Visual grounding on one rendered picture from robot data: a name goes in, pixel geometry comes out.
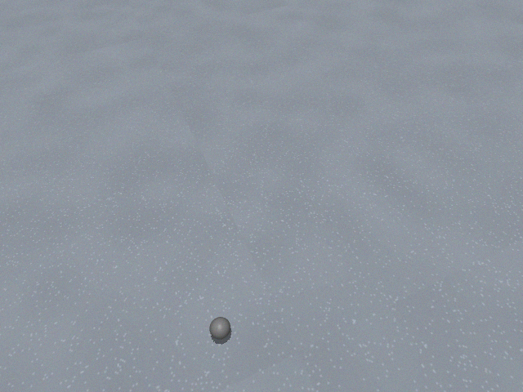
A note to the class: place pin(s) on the ball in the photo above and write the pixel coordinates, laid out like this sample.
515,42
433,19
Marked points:
220,328

